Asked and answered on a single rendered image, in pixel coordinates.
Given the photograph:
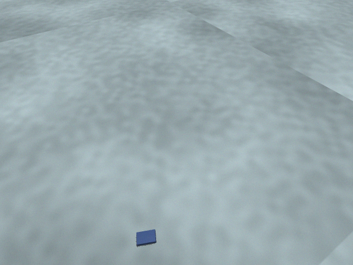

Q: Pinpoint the small box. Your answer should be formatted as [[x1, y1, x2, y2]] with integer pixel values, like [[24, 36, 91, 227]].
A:
[[136, 229, 156, 246]]

